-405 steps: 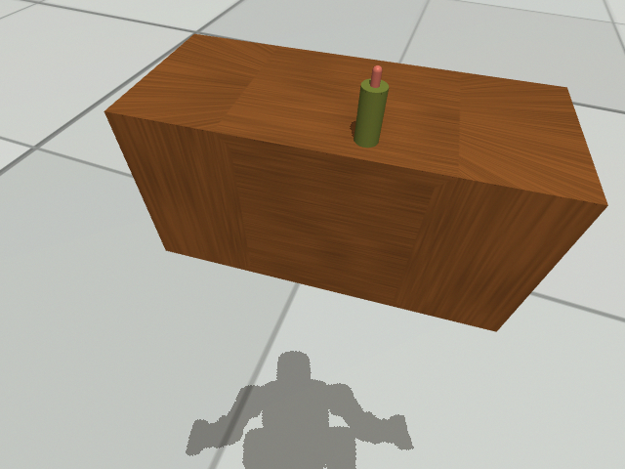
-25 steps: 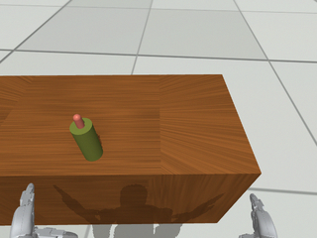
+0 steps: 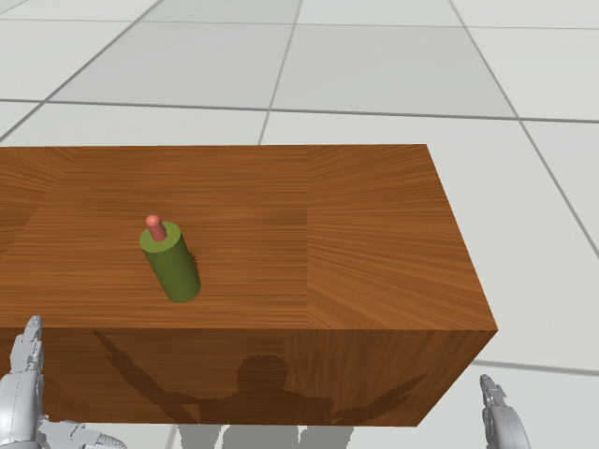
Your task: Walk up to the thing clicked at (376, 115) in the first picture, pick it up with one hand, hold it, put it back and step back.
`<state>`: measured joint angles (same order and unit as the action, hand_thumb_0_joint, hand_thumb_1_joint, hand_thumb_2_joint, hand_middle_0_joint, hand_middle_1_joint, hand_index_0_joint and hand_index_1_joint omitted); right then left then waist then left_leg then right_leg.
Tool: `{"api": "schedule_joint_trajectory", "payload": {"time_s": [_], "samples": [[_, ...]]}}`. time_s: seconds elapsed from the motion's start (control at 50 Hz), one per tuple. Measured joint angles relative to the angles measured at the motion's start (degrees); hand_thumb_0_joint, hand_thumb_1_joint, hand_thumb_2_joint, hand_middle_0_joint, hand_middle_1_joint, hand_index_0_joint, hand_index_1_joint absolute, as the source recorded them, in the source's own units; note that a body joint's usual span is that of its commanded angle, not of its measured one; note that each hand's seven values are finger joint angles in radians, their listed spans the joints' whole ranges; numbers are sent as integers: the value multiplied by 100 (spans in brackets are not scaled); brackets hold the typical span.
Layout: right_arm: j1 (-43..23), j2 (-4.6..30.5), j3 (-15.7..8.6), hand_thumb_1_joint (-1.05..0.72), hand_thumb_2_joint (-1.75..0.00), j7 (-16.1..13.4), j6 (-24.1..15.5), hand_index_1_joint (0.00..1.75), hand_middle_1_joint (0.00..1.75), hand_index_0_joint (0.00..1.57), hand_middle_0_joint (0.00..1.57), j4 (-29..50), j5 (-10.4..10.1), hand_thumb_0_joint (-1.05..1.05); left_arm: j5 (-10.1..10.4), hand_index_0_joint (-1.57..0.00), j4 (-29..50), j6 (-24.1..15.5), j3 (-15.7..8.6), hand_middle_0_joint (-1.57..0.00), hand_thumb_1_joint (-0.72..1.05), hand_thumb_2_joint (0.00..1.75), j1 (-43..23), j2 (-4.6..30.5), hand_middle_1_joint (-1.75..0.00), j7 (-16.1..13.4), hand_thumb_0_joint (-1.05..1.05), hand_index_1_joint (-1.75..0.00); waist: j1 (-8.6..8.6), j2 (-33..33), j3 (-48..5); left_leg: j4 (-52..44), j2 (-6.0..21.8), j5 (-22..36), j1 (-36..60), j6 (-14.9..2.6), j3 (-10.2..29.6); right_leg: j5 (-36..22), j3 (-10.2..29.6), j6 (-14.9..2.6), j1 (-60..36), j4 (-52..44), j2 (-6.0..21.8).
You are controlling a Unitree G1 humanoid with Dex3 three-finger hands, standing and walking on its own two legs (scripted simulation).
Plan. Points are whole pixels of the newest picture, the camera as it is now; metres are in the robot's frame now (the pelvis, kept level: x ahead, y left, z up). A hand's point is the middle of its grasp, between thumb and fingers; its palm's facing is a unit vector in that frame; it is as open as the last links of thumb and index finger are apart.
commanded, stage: rise first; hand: left
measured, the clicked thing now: (169, 256) +0.42 +0.24 -0.03
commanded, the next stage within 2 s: go down in 0.22 s
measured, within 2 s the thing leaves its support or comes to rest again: neither
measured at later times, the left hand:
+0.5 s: hand (72, 394) +0.18 +0.28 +0.03, palm faces +0.36 -0.87 -0.35, open 17.6 cm
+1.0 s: hand (41, 315) +0.27 +0.35 +0.05, palm faces +0.26 -0.96 -0.13, open 17.5 cm
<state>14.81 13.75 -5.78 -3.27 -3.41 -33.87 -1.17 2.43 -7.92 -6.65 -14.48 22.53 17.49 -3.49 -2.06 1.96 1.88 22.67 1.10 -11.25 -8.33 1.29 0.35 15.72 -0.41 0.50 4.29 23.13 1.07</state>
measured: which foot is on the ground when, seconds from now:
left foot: down 0.00-1.00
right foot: down 0.00-1.00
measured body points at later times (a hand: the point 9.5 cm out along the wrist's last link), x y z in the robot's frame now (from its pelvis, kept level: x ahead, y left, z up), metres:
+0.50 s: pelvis -0.01 +0.00 +0.00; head -0.01 +0.00 +0.45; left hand +0.16 +0.32 +0.05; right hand +0.15 -0.25 -0.09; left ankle +0.01 +0.14 -0.74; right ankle -0.03 -0.12 -0.74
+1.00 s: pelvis +0.00 +0.02 -0.01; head +0.02 +0.03 +0.44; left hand +0.25 +0.40 +0.06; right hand +0.14 -0.25 -0.10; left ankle +0.01 +0.14 -0.74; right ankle -0.03 -0.12 -0.74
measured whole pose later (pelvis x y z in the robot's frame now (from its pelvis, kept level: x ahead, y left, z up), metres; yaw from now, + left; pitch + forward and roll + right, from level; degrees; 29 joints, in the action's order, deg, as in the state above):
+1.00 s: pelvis +0.00 +0.02 -0.01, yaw +0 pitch +4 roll -1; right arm 12.6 13.6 -3.9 -4.1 -5.7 -38.9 -1.3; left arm 14.7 -36.6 -17.4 -30.8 -3.2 28.4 22.5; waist 0.4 -0.1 -2.5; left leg 34.9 1.1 -16.3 -22.8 0.0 0.0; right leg 19.0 0.1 1.7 17.3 32.3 1.1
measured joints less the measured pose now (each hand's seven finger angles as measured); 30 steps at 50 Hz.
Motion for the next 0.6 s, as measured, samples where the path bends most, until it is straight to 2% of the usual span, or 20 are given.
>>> {"api": "schedule_joint_trajectory", "payload": {"time_s": [0.26,0.34,0.44,0.54,0.6], "samples": [[-29,-56,15,54,-4,15,-75,5,5,5,5,-88,18,-1,-3,-5,251,-226,-183,-5,-54,5,21,77,-4,29,-1,-5,-19,1,44,-23,-10,60,18,-3,32,-43,-33,0,-26,-12,7],[-20,-58,11,55,-4,37,-99,6,5,5,5,-97,7,-1,2,-5,223,-297,-174,-5,-54,5,56,82,-4,46,-1,-5,-12,-5,54,-30,-19,72,8,-13,24,-53,-26,8,-11,-12,17],[-80,-70,-10,54,-4,104,-113,5,5,5,5,-200,63,-1,7,-6,133,-457,-190,-6,-56,4,0,-142,-4,179,-1,-4,-11,-29,-3,198,-19,-8,-238,-19,37,10,-35,20,208,172,17],[-65,-102,-37,52,-4,126,-78,5,5,5,5,-7,117,-1,-52,-7,-194,-708,-415,-7,-58,2,-381,-85,-5,299,-1,-5,11,-121,-44,448,-13,-112,-426,-12,94,102,-87,16,347,364,6],[-116,-94,-66,52,-4,105,-136,5,5,5,5,-45,106,-1,103,-7,-591,-853,-684,-7,-58,2,-805,114,-5,435,-1,-5,50,-197,-106,587,-10,-169,-551,-7,128,159,-117,12,450,481,0]]}}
